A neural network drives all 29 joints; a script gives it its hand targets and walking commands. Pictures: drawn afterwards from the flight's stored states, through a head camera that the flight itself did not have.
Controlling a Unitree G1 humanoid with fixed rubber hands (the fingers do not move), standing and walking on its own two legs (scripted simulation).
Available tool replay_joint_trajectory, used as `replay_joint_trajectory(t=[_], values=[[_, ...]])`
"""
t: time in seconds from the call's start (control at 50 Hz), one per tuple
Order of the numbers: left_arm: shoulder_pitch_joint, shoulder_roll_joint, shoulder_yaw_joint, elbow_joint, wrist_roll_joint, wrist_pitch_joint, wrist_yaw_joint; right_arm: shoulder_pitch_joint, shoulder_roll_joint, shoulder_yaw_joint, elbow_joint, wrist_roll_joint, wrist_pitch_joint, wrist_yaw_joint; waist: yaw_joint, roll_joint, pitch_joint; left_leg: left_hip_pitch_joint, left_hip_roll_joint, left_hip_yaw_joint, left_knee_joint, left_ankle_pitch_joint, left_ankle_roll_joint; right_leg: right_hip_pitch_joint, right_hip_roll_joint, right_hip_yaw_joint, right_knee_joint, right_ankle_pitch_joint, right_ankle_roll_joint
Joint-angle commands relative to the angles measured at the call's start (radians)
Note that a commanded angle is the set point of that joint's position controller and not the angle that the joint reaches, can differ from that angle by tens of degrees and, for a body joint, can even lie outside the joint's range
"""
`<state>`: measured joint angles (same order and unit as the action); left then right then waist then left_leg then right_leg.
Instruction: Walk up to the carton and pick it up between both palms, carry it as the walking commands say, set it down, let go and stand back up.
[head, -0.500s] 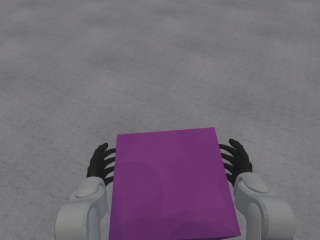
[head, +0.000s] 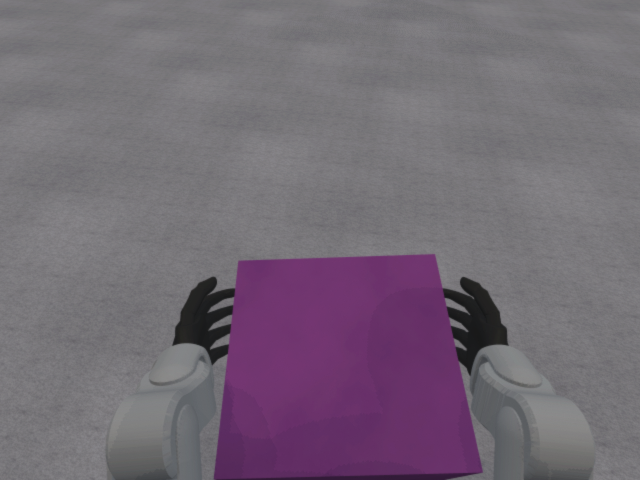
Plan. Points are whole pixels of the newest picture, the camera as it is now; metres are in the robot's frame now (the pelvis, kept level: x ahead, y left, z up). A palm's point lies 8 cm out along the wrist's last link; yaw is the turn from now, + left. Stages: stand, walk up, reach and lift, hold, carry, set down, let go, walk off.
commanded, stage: carry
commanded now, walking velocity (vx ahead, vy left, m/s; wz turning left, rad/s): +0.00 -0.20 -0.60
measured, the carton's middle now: (339, 383) +0.24 +0.00 +0.02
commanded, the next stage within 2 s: none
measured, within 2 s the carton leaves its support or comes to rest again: neither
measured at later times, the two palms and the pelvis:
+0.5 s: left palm (350, 376) +0.20 -0.01 +0.11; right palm out of the picture +0.16 -0.30 +0.12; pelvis -0.04 -0.12 +0.01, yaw -9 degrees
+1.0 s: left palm (446, 401) +0.17 -0.09 +0.13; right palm out of the picture +0.11 -0.38 +0.13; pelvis -0.08 -0.18 +0.02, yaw -12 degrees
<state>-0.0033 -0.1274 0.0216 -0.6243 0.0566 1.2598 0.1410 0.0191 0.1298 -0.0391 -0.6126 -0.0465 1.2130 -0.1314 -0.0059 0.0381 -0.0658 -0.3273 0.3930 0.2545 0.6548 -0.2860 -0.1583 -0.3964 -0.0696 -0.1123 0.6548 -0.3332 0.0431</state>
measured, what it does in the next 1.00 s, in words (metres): steps to the right: right foot, then left foot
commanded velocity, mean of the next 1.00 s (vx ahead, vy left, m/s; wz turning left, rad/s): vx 0.00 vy -0.03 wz -0.10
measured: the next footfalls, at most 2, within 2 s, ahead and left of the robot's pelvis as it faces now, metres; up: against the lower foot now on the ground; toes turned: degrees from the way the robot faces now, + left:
right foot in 0.02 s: +0.07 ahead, -0.16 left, +0.00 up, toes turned -7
left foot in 0.38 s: +0.02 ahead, -0.05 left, +0.00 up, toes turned -5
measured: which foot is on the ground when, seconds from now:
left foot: down 0.00-0.00, up 0.02-0.36, down 0.38-1.00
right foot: up 0.00-0.00, down 0.02-0.40, up 0.42-0.58, down 0.60-1.00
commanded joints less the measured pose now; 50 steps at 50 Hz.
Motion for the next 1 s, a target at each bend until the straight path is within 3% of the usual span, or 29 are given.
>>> replay_joint_trajectory(t=[0.0,0.02,0.04,0.06,0.08,0.12,0.18,0.24,0.3,0.34,0.36,0.38,0.4,0.42,0.44,0.46,0.48,0.5,0.52,0.56,0.6,0.62,0.64,0.7,0.76,0.98], values=[[-0.251,-0.691,-0.576,-0.002,-0.258,-0.011,-0.098,-0.284,0.681,0.578,-0.038,0.252,0.017,0.095,0.016,-0.137,-0.184,-0.133,-0.075,-0.016,0.287,-0.223,0.059,0.275,-0.025,0.124,-0.310,0.330,-0.056],[-0.241,-0.673,-0.555,0.009,-0.250,-0.017,-0.100,-0.300,0.676,0.617,-0.065,0.264,0.024,0.099,0.005,-0.496,-0.184,-0.417,-0.215,-0.010,0.476,-0.567,0.012,0.329,-0.288,0.503,-0.289,0.734,-0.212],[-0.254,-0.713,-0.565,-0.016,-0.279,-0.031,-0.103,-0.315,0.729,0.641,-0.048,0.287,0.017,0.103,-0.012,-0.376,-0.185,-0.410,-0.193,-0.148,0.619,-0.553,0.015,0.351,-0.239,0.396,-0.159,1.029,-0.225],[-0.254,-0.739,-0.563,-0.029,-0.282,-0.047,-0.111,-0.356,0.763,0.670,-0.074,0.312,0.006,0.113,-0.002,-0.399,-0.245,-0.403,-0.219,-0.160,0.639,-0.496,0.040,0.325,-0.235,0.361,-0.165,0.887,-0.254],[-0.288,-0.777,-0.582,-0.056,-0.281,-0.066,-0.118,-0.408,0.814,0.696,-0.085,0.337,-0.007,0.121,-0.003,-0.324,-0.242,-0.352,-0.207,-0.175,0.644,-0.400,0.045,0.258,-0.182,0.304,-0.183,0.652,-0.237],[-0.276,-0.839,-0.594,-0.078,-0.273,-0.091,-0.133,-0.396,0.867,0.693,-0.111,0.355,-0.031,0.132,-0.003,-0.226,-0.246,-0.287,-0.215,-0.176,0.603,-0.241,0.057,0.214,-0.118,0.235,-0.177,0.474,-0.216],[-0.249,-0.802,-0.616,-0.107,-0.269,-0.095,-0.131,-0.312,0.813,0.661,-0.096,0.323,-0.041,0.129,0.006,-0.171,-0.245,-0.234,-0.256,-0.161,0.438,-0.242,0.080,0.182,-0.146,0.337,-0.248,0.360,-0.250],[-0.234,-0.765,-0.636,-0.087,-0.269,-0.081,-0.126,-0.267,0.767,0.639,-0.062,0.294,-0.036,0.127,0.016,-0.142,-0.252,-0.184,-0.295,-0.170,0.292,-0.232,0.112,0.196,-0.192,0.430,-0.304,0.390,-0.263],[-0.256,-0.743,-0.656,-0.081,-0.269,-0.068,-0.121,-0.258,0.747,0.618,-0.035,0.279,-0.027,0.127,0.023,-0.104,-0.238,-0.032,-0.336,-0.149,0.096,-0.208,0.141,0.136,-0.180,0.432,-0.349,0.365,-0.220],[-0.277,-0.721,-0.662,-0.080,-0.268,-0.057,-0.115,-0.249,0.738,0.603,-0.014,0.269,-0.018,0.126,0.015,-0.086,-0.218,0.122,-0.354,-0.118,-0.141,-0.142,0.156,0.072,-0.128,0.395,-0.350,0.278,-0.158],[-0.285,-0.709,-0.657,-0.079,-0.264,-0.050,-0.111,-0.253,0.733,0.599,-0.007,0.266,-0.013,0.124,0.013,-0.036,-0.203,0.210,-0.307,-0.159,-0.260,-0.080,0.167,0.014,-0.083,0.355,-0.314,0.218,-0.115],[-0.285,-0.703,-0.650,-0.078,-0.257,-0.041,-0.111,-0.252,0.720,0.593,0.004,0.258,-0.010,0.123,0.001,0.077,-0.178,0.289,-0.173,-0.306,-0.307,-0.101,0.214,-0.127,-0.010,0.292,-0.263,0.141,-0.035],[-0.328,-0.696,-0.656,-0.088,-0.262,-0.034,-0.109,-0.230,0.708,0.575,0.025,0.247,-0.007,0.122,-0.022,0.218,-0.155,0.216,0.014,-0.514,-0.389,-0.127,0.307,-0.159,0.069,0.216,-0.074,0.012,-0.012],[-0.365,-0.697,-0.641,-0.089,-0.263,-0.034,-0.109,-0.258,0.715,0.591,-0.003,0.252,-0.008,0.123,-0.023,0.203,-0.129,0.137,0.096,-0.513,-0.415,0.018,0.361,-0.143,0.070,0.164,0.092,-0.098,-0.028],[-0.363,-0.702,-0.627,-0.071,-0.263,-0.033,-0.112,-0.285,0.714,0.604,-0.029,0.255,-0.005,0.123,-0.018,0.086,-0.117,0.071,0.068,-0.433,-0.403,0.104,0.362,-0.087,0.050,0.155,0.177,-0.098,-0.036],[-0.350,-0.706,-0.618,-0.048,-0.264,-0.029,-0.114,-0.302,0.710,0.608,-0.029,0.253,-0.001,0.120,-0.007,0.021,-0.108,0.016,0.011,-0.343,-0.376,0.152,0.331,-0.031,0.049,0.142,0.196,-0.070,-0.044],[-0.327,-0.699,-0.609,-0.024,-0.259,-0.023,-0.112,-0.309,0.703,0.603,-0.015,0.252,0.006,0.115,0.004,0.021,-0.098,0.002,-0.047,-0.279,-0.342,0.202,0.287,-0.003,0.054,0.125,0.132,-0.037,-0.055],[-0.318,-0.692,-0.606,-0.012,-0.259,-0.019,-0.108,-0.309,0.693,0.594,-0.007,0.254,0.012,0.111,0.002,0.059,-0.090,0.025,-0.087,-0.246,-0.310,0.258,0.261,0.003,0.075,0.092,0.063,-0.026,-0.054],[-0.311,-0.686,-0.601,-0.002,-0.255,-0.015,-0.103,-0.311,0.680,0.588,-0.005,0.257,0.017,0.108,0.002,0.081,-0.085,0.041,-0.107,-0.227,-0.284,0.296,0.247,0.020,0.094,0.061,-0.008,-0.005,-0.048],[-0.300,-0.679,-0.593,0.014,-0.248,-0.009,-0.099,-0.314,0.664,0.583,-0.007,0.258,0.024,0.104,0.002,0.069,-0.091,0.047,-0.138,-0.204,-0.239,0.256,0.218,0.086,0.098,0.057,-0.194,0.094,-0.045],[-0.308,-0.672,-0.584,0.020,-0.245,-0.006,-0.102,-0.309,0.668,0.583,0.004,0.256,0.027,0.101,-0.016,-0.009,-0.133,0.021,-0.192,-0.177,-0.156,0.135,0.170,0.176,0.015,0.146,-0.257,0.274,-0.052],[-0.310,-0.680,-0.578,0.028,-0.245,-0.012,-0.104,-0.333,0.674,0.599,-0.010,0.258,0.028,0.102,-0.016,-0.125,-0.143,-0.019,-0.228,-0.167,-0.156,-0.015,0.139,0.173,-0.067,0.253,-0.227,0.423,-0.085],[-0.318,-0.695,-0.570,0.024,-0.246,-0.017,-0.105,-0.363,0.696,0.614,-0.014,0.271,0.029,0.107,-0.014,-0.151,-0.153,0.006,-0.244,-0.150,-0.133,-0.101,0.122,0.129,-0.094,0.311,-0.268,0.390,-0.113],[-0.358,-0.718,-0.566,-0.025,-0.256,-0.032,-0.109,-0.388,0.753,0.638,-0.027,0.296,0.022,0.117,-0.018,-0.114,-0.161,0.013,-0.259,-0.154,-0.129,-0.104,0.124,0.111,-0.104,0.353,-0.336,0.191,-0.122],[-0.328,-0.700,-0.541,-0.002,-0.237,-0.031,-0.111,-0.380,0.747,0.642,-0.012,0.288,0.024,0.115,-0.014,-0.135,-0.180,0.029,-0.269,-0.162,-0.150,-0.089,0.129,0.136,-0.101,0.348,-0.381,0.161,-0.103],[-0.368,-0.699,-0.552,0.006,-0.250,-0.026,-0.124,-0.387,0.746,0.626,0.021,0.262,0.025,0.113,-0.009,-0.117,-0.161,0.087,-0.298,-0.175,-0.170,-0.068,0.157,0.056,-0.076,0.316,-0.442,-0.045,-0.076]])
